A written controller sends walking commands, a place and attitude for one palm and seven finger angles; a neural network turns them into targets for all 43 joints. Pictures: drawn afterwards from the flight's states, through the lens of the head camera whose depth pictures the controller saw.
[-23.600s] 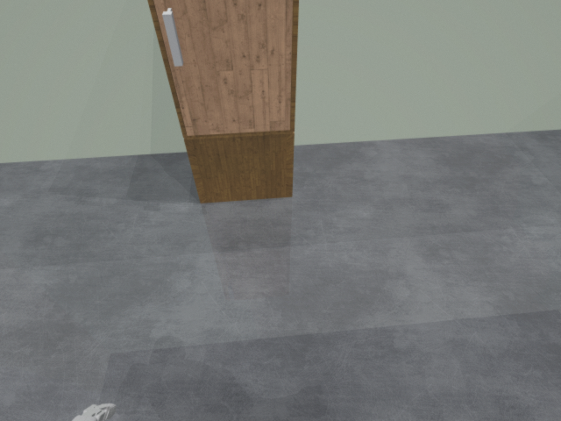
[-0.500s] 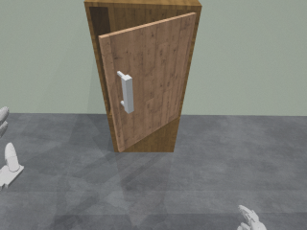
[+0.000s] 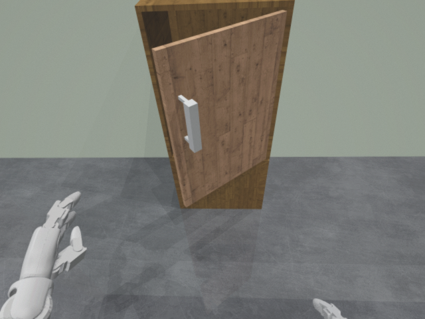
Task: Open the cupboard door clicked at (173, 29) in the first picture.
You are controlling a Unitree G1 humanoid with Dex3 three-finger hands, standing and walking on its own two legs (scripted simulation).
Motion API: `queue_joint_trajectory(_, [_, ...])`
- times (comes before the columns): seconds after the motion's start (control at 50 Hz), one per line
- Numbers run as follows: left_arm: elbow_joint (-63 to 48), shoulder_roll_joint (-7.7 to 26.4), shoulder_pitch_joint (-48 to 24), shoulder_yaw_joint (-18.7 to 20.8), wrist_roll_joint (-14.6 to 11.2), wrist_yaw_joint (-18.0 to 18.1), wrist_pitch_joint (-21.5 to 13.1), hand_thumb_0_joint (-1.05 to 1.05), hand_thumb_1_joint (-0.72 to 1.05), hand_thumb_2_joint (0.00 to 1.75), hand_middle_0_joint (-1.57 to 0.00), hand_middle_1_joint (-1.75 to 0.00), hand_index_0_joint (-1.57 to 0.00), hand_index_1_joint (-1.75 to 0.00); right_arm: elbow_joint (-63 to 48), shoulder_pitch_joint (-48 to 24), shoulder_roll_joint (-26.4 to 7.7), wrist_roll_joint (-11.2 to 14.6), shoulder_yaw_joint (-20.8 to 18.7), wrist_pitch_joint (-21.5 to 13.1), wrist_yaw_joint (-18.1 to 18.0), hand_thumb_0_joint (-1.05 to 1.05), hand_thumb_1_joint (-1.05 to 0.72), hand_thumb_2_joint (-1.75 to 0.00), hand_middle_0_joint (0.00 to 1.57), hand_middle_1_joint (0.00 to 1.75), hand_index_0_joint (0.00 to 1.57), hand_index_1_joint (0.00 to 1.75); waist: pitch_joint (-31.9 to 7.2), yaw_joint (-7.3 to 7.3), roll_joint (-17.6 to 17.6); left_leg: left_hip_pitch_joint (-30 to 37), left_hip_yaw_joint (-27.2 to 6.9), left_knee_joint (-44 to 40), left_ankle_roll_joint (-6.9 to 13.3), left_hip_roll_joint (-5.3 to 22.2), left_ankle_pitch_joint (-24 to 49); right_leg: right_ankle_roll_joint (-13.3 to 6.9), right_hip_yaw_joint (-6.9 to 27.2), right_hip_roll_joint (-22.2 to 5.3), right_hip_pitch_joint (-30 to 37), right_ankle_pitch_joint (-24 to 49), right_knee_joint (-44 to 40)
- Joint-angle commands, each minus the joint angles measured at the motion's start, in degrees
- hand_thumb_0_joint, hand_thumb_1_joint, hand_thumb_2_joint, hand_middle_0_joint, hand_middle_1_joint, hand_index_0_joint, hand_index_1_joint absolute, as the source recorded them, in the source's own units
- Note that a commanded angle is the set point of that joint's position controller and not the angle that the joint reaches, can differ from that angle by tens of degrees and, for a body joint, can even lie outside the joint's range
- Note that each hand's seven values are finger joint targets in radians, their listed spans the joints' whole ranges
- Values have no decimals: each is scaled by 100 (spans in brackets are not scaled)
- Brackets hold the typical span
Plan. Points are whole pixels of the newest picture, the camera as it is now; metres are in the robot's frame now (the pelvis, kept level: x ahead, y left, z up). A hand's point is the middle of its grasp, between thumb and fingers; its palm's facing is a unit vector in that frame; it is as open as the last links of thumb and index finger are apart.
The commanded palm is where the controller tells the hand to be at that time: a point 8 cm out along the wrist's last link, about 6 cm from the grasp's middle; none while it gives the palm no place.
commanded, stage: let the arm hang, fingers relaxed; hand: left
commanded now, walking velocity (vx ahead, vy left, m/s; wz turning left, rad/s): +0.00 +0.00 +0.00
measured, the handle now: (188, 123) +0.59 +0.10 +0.06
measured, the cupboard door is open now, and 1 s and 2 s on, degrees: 39 39 39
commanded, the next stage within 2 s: look to check the result in 1.00 s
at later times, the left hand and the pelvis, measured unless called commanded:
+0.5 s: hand out of the picture -0.05 +0.21 -0.15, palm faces +0.03 -0.97 -0.25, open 7.3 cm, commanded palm none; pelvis +0.00 +0.01 +0.02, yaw +1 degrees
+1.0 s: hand out of the picture +0.00 +0.19 -0.16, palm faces +0.02 -0.98 -0.19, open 7.3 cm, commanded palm none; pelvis +0.00 +0.02 +0.02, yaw +0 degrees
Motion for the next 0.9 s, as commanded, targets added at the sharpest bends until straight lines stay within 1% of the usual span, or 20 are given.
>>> queue_joint_trajectory(0.0, [2128,39,-321,-504,51,-175,490,0,90,90,-20,-30,-20,-30,-213,8,-750,-127,-344,363,20,0,-90,-90,20,30,20,30,527,-73,-2084,-181,-125,663,51,103,-516,-686,1179,-1406,-74,1817,-1161])
queue_joint_trajectory(0.02, [2492,60,-413,-546,45,-156,504,0,90,90,-20,-30,-20,-30,-147,-6,-709,-152,-342,412,10,0,-90,-90,20,30,20,30,502,-72,-1852,0,-158,334,54,132,-304,-652,1081,-1387,116,2390,-987])
queue_joint_trajectory(0.04, [2855,45,-499,-599,18,-149,523,0,90,90,-20,-30,-20,-30,-31,40,-624,-163,-306,447,-4,0,-90,-90,20,30,20,30,449,-86,-1557,341,-213,-85,65,183,378,-486,934,-1270,152,2602,-831])
queue_joint_trajectory(0.06, [3231,-8,-584,-658,-18,-145,528,0,90,90,-20,-30,-20,-30,155,117,-605,-177,-248,453,-21,0,-90,-90,20,30,20,30,335,-100,-1087,748,-397,-552,89,353,1384,-240,768,-1083,95,2348,-687])
queue_joint_trajectory(0.08, [3580,-103,-599,-713,-57,-139,551,0,90,90,-20,-30,-20,-30,297,57,-603,-181,-194,443,-28,0,-90,-90,20,30,20,30,345,-2,-247,800,-717,-918,146,548,1993,-46,599,-788,110,1718,-559])
queue_joint_trajectory(0.1, [3955,-151,-593,-756,-88,-135,574,0,90,90,-20,-30,-20,-30,449,22,-632,-175,-137,419,-44,0,-90,-90,20,30,20,30,408,58,428,546,-1006,-1219,295,700,2116,98,503,-605,348,1065,-560])
queue_joint_trajectory(0.12, [4327,-160,-529,-785,-110,-131,574,0,90,90,-20,-30,-20,-30,594,-29,-640,-157,-99,413,-75,0,-90,-90,20,30,20,30,381,115,551,425,-1081,-1418,343,754,1921,123,505,-518,623,702,-696])
queue_joint_trajectory(0.14, [4669,-193,-412,-799,-125,-134,543,0,90,90,-20,-30,-20,-30,720,-42,-605,-132,-77,408,-103,0,-90,-90,20,30,20,30,275,154,394,452,-990,-1446,303,698,1700,79,576,-550,821,764,-923])
queue_joint_trajectory(0.16, [4974,-224,-363,-822,-139,-140,512,0,90,90,-20,-30,-20,-30,859,-4,-579,-112,-67,406,-127,0,-90,-90,20,30,20,30,164,128,331,603,-839,-1423,217,590,1490,21,650,-618,901,895,-1105])
queue_joint_trajectory(0.18, [5108,-374,-298,-726,-107,-126,481,0,90,90,-20,-30,-20,-30,919,92,-505,-127,-108,405,-155,0,-90,-90,20,30,20,30,50,114,289,767,-768,-1402,190,567,1416,-25,599,-656,954,1029,-1225])
queue_joint_trajectory(0.22, [5444,-349,-314,-783,-139,-135,466,0,90,90,-20,-30,-20,-30,1140,247,-421,-109,-105,428,-163,0,-90,-90,20,30,20,30,-78,56,472,974,-675,-1467,156,522,1188,-67,626,-714,959,1027,-1384])
queue_joint_trajectory(0.3, [5942,-323,-332,-862,-148,-140,447,0,90,90,-20,-30,-20,-30,1465,477,-424,-69,-122,454,-181,0,-90,-90,20,30,20,30,154,-12,-85,1153,-644,-1619,152,554,1077,-66,549,-713,773,908,-1616])
queue_joint_trajectory(0.36, [6205,-383,-248,-912,-151,-128,460,0,90,90,-20,-30,-20,-30,1631,526,-417,-63,-121,478,-198,0,-90,-90,20,30,20,30,427,-15,-330,1181,-649,-1726,166,554,892,-56,532,-692,574,707,-1720])
queue_joint_trajectory(0.4, [6328,-416,-173,-934,-151,-116,455,0,90,90,-20,-30,-20,-30,1699,566,-371,-58,-127,486,-200,0,-90,-90,20,30,20,30,461,-29,-458,1260,-608,-1751,164,545,852,-45,532,-699,504,633,-1758])
queue_joint_trajectory(0.52, [6476,-531,-44,-957,-144,-82,472,0,90,90,-20,-30,-20,-30,1854,588,-251,-66,-118,508,-197,0,-90,-90,20,30,20,30,719,-28,-504,1174,-571,-1884,155,527,488,-19,552,-680,301,353,-1773])
queue_joint_trajectory(0.54, [6485,-525,-45,-953,-140,-78,478,0,90,90,-20,-30,-20,-30,1892,603,-223,-63,-118,510,-195,0,-90,-90,20,30,20,30,773,-35,-615,1140,-592,-1919,153,527,421,-16,537,-679,271,286,-1760])
queue_joint_trajectory(0.62, [6490,-580,0,-937,-131,-67,486,0,90,90,-20,-30,-20,-30,1927,613,-180,-85,-123,510,-187,0,-90,-90,20,30,20,30,781,-17,-448,1069,-615,-2015,151,507,132,-1,546,-658,240,139,-1723])
queue_joint_trajectory(0.68, [6474,-601,16,-922,-127,-57,470,0,90,90,-20,-30,-20,-30,1926,625,-152,-77,-121,492,-188,0,-90,-90,20,30,20,30,768,4,-477,1056,-596,-1994,152,495,288,-6,542,-659,286,265,-1695])
queue_joint_trajectory(0.76, [6460,-654,-8,-910,-129,-57,461,0,90,90,-20,-30,-20,-30,1944,633,-101,-90,-118,468,-190,0,-90,-90,20,30,20,30,770,2,-325,1052,-572,-2008,141,488,384,-2,575,-671,301,383,-1670])
queue_joint_trajectory(0.88, [6417,-665,-23,-888,-130,-52,450,0,90,90,-20,-30,-20,-30,1912,710,-77,-80,-140,464,-196,0,-90,-90,20,30,20,30,781,6,-275,981,-565,-2020,133,494,308,-9,585,-641,339,397,-1674])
